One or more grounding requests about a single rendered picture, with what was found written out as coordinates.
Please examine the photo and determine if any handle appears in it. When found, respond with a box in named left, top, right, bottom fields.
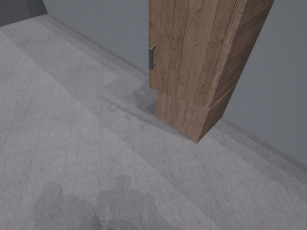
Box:
left=149, top=45, right=156, bottom=70

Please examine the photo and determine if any cupboard door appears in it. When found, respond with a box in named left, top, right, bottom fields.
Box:
left=148, top=0, right=240, bottom=107

